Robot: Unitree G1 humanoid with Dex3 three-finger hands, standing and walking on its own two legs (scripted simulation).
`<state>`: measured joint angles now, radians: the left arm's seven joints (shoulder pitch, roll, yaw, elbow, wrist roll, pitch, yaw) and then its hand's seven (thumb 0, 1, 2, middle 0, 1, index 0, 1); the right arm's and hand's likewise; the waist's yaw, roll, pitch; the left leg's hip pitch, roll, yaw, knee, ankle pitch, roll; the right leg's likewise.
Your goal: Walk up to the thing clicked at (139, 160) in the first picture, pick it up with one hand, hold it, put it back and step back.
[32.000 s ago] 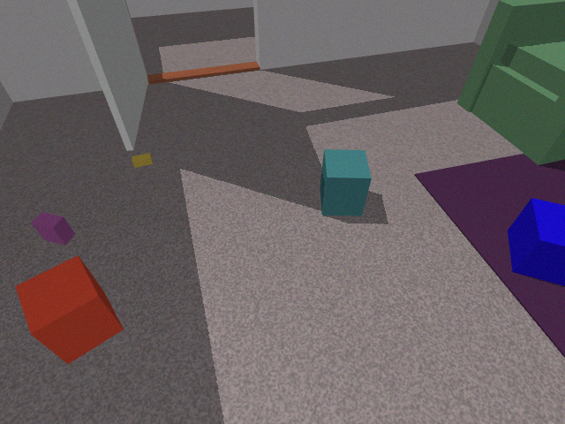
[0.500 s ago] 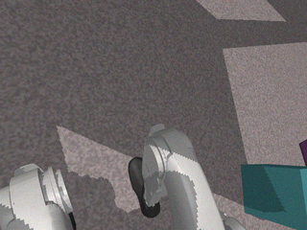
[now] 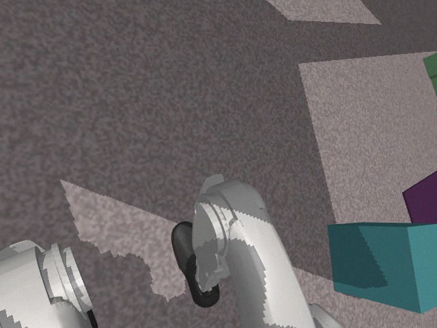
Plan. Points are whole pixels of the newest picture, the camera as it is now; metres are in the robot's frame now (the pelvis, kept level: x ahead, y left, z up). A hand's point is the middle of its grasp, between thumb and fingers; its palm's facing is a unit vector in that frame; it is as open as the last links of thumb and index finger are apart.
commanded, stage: rest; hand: left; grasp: from above
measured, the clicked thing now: out of the picture +0.47 +0.34 -0.27
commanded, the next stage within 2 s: open in 0.30 s
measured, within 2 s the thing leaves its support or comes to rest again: neither
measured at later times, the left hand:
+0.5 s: hand out of the picture +0.46 +0.33 -0.25, palm faces -0.44 -0.16 -0.88, open 8.0 cm
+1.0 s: hand out of the picture +0.46 +0.33 -0.25, palm faces -0.44 -0.16 -0.89, open 12.1 cm
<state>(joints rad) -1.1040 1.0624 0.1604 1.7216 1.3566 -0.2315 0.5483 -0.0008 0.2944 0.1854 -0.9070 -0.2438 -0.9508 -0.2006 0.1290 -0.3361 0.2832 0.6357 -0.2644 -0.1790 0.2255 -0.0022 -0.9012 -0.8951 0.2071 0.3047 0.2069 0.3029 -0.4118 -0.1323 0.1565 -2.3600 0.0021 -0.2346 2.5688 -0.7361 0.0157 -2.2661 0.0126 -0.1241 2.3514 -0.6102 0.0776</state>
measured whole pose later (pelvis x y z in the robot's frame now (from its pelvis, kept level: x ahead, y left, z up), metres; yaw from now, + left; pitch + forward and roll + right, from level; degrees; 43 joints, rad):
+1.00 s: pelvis +0.00 +0.00 +0.00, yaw -1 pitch +28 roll -16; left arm -1.12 1.11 0.13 1.73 1.32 -0.24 0.56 0.00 -0.18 0.72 -0.38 -0.71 -0.38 -0.71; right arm 0.12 -0.36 0.33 0.61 -0.25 -0.21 0.24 0.00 -0.90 -0.90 0.21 0.31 0.21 0.30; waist -0.42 -0.15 0.19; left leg -2.35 0.01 -0.26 2.56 -0.74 0.01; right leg -2.25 0.02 -0.14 2.33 -0.60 0.08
